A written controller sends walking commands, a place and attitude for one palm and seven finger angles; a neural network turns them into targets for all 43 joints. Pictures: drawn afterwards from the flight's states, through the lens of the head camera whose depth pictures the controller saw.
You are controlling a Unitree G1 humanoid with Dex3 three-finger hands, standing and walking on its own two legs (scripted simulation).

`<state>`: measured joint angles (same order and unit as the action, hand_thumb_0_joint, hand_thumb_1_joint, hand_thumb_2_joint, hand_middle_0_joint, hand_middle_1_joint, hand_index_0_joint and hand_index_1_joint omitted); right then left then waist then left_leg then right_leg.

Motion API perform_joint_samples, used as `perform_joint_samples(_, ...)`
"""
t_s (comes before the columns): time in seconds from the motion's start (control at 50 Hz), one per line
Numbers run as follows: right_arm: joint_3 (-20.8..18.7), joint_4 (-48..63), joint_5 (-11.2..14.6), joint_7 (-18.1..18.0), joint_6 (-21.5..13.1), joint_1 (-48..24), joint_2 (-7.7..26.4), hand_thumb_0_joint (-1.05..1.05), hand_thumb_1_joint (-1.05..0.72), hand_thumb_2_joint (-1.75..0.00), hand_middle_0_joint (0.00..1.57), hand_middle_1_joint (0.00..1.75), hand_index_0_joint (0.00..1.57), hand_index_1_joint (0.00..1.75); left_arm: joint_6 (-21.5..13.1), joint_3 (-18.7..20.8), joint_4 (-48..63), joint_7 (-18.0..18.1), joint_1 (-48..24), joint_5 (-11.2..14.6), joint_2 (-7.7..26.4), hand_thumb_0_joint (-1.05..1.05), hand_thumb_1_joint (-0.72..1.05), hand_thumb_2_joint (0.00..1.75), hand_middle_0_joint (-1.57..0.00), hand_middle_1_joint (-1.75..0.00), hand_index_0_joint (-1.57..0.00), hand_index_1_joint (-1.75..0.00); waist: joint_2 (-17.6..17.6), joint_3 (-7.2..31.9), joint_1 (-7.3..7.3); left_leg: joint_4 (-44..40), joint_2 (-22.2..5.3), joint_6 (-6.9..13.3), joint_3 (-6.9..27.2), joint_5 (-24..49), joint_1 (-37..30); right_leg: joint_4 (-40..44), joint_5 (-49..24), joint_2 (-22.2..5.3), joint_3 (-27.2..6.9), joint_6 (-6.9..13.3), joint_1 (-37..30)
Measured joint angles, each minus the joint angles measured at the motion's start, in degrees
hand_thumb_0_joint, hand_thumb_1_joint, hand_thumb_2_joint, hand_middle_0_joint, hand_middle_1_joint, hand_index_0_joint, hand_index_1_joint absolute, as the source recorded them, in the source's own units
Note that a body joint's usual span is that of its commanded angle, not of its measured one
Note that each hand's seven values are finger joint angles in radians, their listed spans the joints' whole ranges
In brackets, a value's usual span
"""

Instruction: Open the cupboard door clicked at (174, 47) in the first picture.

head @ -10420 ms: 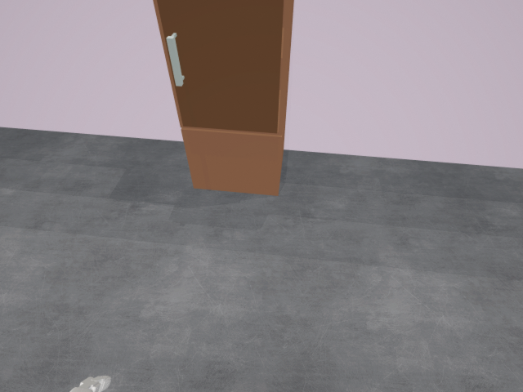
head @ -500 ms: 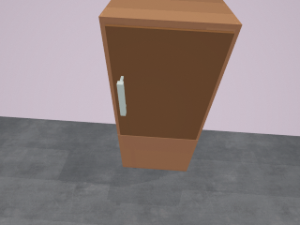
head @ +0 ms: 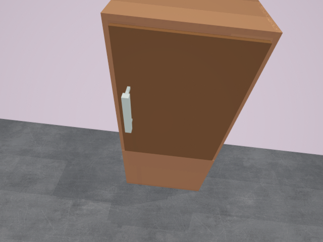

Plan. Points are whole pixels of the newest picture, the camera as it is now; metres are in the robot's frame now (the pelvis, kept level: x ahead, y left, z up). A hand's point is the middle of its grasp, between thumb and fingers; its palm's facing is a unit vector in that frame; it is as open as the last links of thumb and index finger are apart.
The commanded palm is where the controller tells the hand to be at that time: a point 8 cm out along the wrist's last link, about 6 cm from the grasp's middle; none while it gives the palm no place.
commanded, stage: come to a stop and stand still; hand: left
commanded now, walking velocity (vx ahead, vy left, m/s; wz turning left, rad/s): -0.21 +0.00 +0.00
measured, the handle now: (128, 110) +0.53 +0.16 -0.03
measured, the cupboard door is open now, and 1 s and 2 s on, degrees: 0 0 0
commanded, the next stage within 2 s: look again from close up in 1.76 s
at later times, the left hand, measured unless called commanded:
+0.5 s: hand out of the picture +0.03 +0.15 -0.15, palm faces +0.03 -0.96 -0.26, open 7.4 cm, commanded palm none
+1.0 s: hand out of the picture -0.05 +0.19 -0.17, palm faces +0.03 -0.99 -0.14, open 7.4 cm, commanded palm none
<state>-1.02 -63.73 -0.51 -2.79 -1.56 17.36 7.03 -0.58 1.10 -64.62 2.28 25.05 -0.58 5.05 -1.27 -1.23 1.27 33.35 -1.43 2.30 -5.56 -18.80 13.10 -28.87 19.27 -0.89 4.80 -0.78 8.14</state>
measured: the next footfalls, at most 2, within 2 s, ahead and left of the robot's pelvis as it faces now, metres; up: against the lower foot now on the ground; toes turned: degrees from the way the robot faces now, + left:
right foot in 0.36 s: +0.04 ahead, -0.15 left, +0.00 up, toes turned -4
left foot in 0.76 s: -0.01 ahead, +0.10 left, +0.00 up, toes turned +3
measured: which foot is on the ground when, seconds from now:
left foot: down 0.00-0.36, up 0.38-0.74, down 0.76-1.00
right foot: down 0.00-0.10, up 0.12-0.34, down 0.36-0.76, up 0.78-1.00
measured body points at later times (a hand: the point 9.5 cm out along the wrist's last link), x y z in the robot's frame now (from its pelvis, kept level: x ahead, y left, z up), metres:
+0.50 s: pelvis -0.03 -0.04 +0.00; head -0.03 -0.06 +0.45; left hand +0.03 +0.20 -0.13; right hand -0.02 -0.27 -0.17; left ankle -0.04 +0.08 -0.70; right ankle +0.00 -0.15 -0.73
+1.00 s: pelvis -0.04 +0.02 +0.02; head -0.03 +0.05 +0.47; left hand -0.05 +0.25 -0.16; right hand -0.07 -0.18 -0.13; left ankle -0.05 +0.10 -0.73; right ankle -0.05 -0.12 -0.67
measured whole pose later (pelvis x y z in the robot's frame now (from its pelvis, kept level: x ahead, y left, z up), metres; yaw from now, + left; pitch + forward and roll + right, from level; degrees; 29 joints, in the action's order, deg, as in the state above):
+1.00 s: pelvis -0.04 +0.02 +0.02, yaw -1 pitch +0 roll -1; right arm -0.3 -62.5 -1.4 -2.7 -1.4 21.4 4.0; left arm 2.2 3.1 -62.1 0.3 19.6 -1.7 10.7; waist -3.6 0.7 -0.4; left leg 18.9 0.9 3.2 -5.0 -11.8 7.4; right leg -52.8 16.5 -1.5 0.1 -1.7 23.9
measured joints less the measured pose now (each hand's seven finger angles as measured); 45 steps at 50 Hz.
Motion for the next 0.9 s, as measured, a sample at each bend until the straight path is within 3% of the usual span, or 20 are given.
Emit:
perform_joint_samples(0.14, -0.67, 2.10, 0.37, -1.26, 0.65, -3.62, 1.04, 0.02, -0.95, -0.90, 0.20, 0.30, 0.20, 0.30, 1.45, -0.28, 3.23, 0.69, -5.29, -0.09, 0.24, 0.01, 0.90, 0.90, -0.20, -0.29, -0.20, -0.30, -0.08, -1.81, -0.49, -5.45, 1.81, 1.24, -1.65, 1.90, -3.33, -3.15, 0.44, -1.62, -1.32, -0.55, 1.40)
perform_joint_samples(0.22, -1.34, 3.60, -0.29, -1.28, 1.22, -5.40, 1.15, 0.01, -0.94, -0.90, 0.20, 0.30, 0.20, 0.30, 2.92, 1.31, 5.45, 0.75, -9.24, -0.61, 3.22, 0.02, 0.92, 0.90, -0.20, -0.30, -0.20, -0.30, 0.89, -4.13, -1.57, -6.34, 1.15, 1.02, -2.07, 2.80, -3.15, -14.27, 7.43, -0.27, -2.88, 0.16, 8.06)
perform_joint_samples(0.28, -1.65, 3.66, -0.79, -0.93, 1.98, -5.77, 1.50, 0.01, -0.93, -0.90, 0.20, 0.30, 0.20, 0.30, 3.17, 2.49, 7.22, 0.46, -11.51, -0.61, 5.32, 0.02, 0.92, 0.90, -0.20, -0.29, -0.20, -0.30, 1.71, -5.03, -1.81, -5.73, 0.42, 0.21, -2.10, 3.32, -2.44, -17.08, 6.46, 0.08, -3.78, 0.56, 11.13)
perform_joint_samples(0.36, -2.01, 2.76, -0.79, 0.11, 2.80, -4.69, 2.41, 0.01, -0.92, -0.90, 0.20, 0.30, 0.20, 0.30, 1.74, 2.57, 9.05, 0.05, -11.83, -0.79, 6.77, 0.02, 0.92, 0.90, -0.20, -0.29, -0.20, -0.30, 2.52, -3.69, -1.41, -1.35, -0.10, -1.37, -2.04, 1.69, -0.47, -5.09, -4.38, -1.63, -3.53, 0.28, 7.50)
perform_joint_samples(0.38, -2.08, 2.45, -0.54, 0.42, 3.15, -4.53, 2.69, 0.01, -0.92, -0.90, 0.20, 0.30, 0.20, 0.30, 1.14, 2.40, 8.75, 0.16, -11.73, -0.91, 6.73, 0.01, 0.92, 0.90, -0.20, -0.29, -0.20, -0.30, 2.98, -3.22, -1.37, 0.80, -0.38, -1.79, -1.59, 0.11, 0.32, -4.69, -4.41, -1.38, -3.37, -0.08, 7.28)
perform_joint_samples(0.44, -2.40, 2.17, -0.39, 1.29, 4.48, -3.56, 3.60, 0.01, -0.92, -0.90, 0.20, 0.30, 0.20, 0.30, 1.13, 1.11, 8.09, -0.25, -11.52, -0.92, 5.59, 0.01, 0.91, 0.90, -0.19, -0.29, -0.20, -0.30, 4.84, -1.66, -2.24, 6.78, -0.34, -1.92, 1.92, -6.91, 2.51, -4.38, -3.29, -0.38, -1.37, 1.31, 6.43)
perform_joint_samples(0.52, -2.21, 1.90, -0.67, 2.22, 4.65, -2.91, 3.91, 0.01, -0.92, -0.90, 0.20, 0.30, 0.20, 0.30, 0.90, 0.43, 8.22, -0.65, -10.92, -0.64, 3.96, 0.01, 0.91, 0.90, -0.20, -0.29, -0.20, -0.30, 4.03, -0.59, -1.57, 14.03, -0.14, -2.25, 3.56, -4.73, 5.19, 0.06, -6.13, -0.06, -0.95, 2.10, 5.26)
perform_joint_samples(0.6, -2.27, 2.35, -0.81, 2.58, 4.36, -1.91, 4.07, 0.01, -0.91, -0.90, 0.20, 0.30, 0.20, 0.30, 0.79, 0.86, 8.30, -0.60, -10.30, -0.68, 3.44, 0.01, 0.93, 0.90, -0.20, -0.30, -0.20, -0.30, 2.62, -0.47, -0.78, 15.66, -0.40, -3.09, 4.10, -3.08, 6.11, 3.23, -8.50, -0.37, -0.58, 1.93, 4.99)
perform_joint_samples(0.7, -2.27, 2.89, -0.70, 2.41, 4.03, -1.03, 4.30, 0.01, -0.91, -0.90, 0.20, 0.30, 0.20, 0.30, 0.97, 1.46, 7.64, -1.01, -8.70, -1.00, 4.09, 0.01, 0.92, 0.90, -0.20, -0.30, -0.21, -0.30, 1.16, -0.47, 0.48, 7.21, -0.43, -3.22, 3.45, -4.07, 3.21, 4.49, -9.90, -1.35, -0.60, 0.93, 5.54)
perform_joint_samples(0.76, -2.00, 3.36, -0.67, 2.02, 2.74, -0.22, 4.07, 0.01, -0.91, -0.90, 0.19, 0.30, 0.20, 0.30, 1.75, 1.74, 6.39, -1.10, -7.31, -0.70, 4.64, 0.01, 0.92, 0.90, -0.20, -0.30, -0.20, -0.30, 0.66, 0.06, 0.39, -3.46, -0.18, -2.40, 3.04, 1.21, -0.94, 1.89, -8.71, -1.80, -0.89, -0.22, 7.15)
perform_joint_samples(0.82, -1.46, 3.38, -1.06, 1.63, 2.06, 0.92, 2.42, 0.01, -0.92, -0.90, 0.19, 0.30, 0.20, 0.30, 3.07, 2.00, 4.36, -1.27, -6.18, -0.70, 5.43, 0.01, 0.91, 0.90, -0.20, -0.30, -0.20, -0.30, -0.77, 0.85, -0.20, -4.50, 0.88, -0.30, 2.02, 2.91, -1.79, -6.09, 0.17, -1.88, -2.46, 0.37, 9.71)
perform_joint_samples(0.9, -0.27, 2.47, -0.98, 1.06, 1.27, 2.66, -0.02, 0.00, -0.91, -0.90, 0.20, 0.30, 0.20, 0.30, 2.81, 2.00, 2.95, -1.88, -5.20, -1.12, 5.80, 0.01, 0.91, 0.90, -0.20, -0.29, -0.20, -0.30, -1.10, 2.11, -1.09, -10.53, 1.42, 0.64, 1.62, 5.23, -4.25, -19.01, -0.50, -0.82, -3.52, 0.40, 13.75)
